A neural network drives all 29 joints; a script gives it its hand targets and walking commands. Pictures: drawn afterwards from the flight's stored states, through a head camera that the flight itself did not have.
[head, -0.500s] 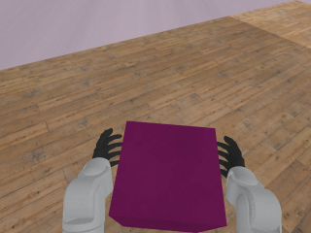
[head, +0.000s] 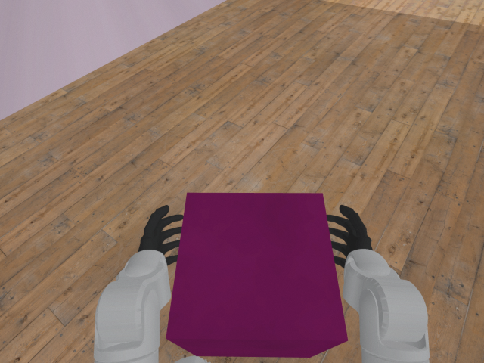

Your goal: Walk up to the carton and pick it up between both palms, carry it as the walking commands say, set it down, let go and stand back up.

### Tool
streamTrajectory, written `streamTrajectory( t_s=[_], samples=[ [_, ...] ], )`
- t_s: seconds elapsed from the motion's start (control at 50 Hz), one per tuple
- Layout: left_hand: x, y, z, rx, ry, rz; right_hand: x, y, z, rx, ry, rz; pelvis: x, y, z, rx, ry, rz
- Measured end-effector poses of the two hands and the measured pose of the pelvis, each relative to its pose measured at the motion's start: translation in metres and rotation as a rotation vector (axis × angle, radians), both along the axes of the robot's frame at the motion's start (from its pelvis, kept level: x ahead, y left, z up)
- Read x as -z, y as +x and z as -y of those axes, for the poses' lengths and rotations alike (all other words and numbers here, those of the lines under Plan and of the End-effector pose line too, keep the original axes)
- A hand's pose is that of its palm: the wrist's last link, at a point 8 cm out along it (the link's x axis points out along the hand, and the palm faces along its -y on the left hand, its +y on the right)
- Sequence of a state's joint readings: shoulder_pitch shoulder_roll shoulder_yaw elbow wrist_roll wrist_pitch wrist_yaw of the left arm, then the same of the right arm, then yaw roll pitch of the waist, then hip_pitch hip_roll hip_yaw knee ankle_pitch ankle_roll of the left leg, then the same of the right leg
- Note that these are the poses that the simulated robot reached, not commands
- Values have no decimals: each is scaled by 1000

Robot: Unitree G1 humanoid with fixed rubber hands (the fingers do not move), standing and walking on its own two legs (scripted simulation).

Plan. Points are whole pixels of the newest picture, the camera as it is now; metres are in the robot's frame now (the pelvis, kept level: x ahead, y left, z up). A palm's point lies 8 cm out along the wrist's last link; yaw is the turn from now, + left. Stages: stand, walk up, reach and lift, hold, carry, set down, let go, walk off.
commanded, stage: carry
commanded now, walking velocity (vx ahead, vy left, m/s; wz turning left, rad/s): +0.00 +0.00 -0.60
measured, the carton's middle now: (253, 282) +0.26 +0.00 -0.02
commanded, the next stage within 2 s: none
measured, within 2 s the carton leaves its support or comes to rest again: neither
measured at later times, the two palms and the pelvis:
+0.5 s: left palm (165, 246) +0.26 +0.12 +0.10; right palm (386, 283) +0.20 -0.16 +0.11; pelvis -0.03 +0.03 +0.01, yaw -11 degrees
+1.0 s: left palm (285, 220) +0.30 -0.05 +0.10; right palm out of the picture +0.15 -0.28 +0.08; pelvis +0.00 -0.01 -0.01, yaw -32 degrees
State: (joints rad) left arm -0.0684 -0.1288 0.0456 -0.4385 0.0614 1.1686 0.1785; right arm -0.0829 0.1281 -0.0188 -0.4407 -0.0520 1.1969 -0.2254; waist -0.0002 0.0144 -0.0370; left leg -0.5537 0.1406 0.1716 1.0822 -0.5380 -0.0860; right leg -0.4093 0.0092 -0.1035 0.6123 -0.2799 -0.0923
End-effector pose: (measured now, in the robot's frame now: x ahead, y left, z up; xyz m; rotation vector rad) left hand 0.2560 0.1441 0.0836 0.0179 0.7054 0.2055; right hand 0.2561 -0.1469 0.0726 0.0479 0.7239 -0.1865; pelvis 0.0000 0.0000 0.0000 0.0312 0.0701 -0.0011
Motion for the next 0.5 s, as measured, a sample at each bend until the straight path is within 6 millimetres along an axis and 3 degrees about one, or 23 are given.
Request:
streamTrajectory(
  t_s=[0.16, 0.28, 0.4, 0.5],
  samples=[
    [-27, 9, 25, 48, 2, 80, -23, -7, 24, 60, 6, 86, -11, -11, 9, 59, 28, -22],
    [-37, 6, 30, 94, 10, 88, -34, -22, 28, 101, -3, 101, -15, -12, 1, 100, 33, -17],
    [-28, 3, 25, 134, -34, 54, -42, -36, 20, 140, -62, 71, -19, -20, -13, 161, 27, -30],
    [-20, 7, 21, 188, -83, 67, -40, -52, 13, 198, -114, 67, -11, -25, -30, 191, -34, -26]
  ],
)
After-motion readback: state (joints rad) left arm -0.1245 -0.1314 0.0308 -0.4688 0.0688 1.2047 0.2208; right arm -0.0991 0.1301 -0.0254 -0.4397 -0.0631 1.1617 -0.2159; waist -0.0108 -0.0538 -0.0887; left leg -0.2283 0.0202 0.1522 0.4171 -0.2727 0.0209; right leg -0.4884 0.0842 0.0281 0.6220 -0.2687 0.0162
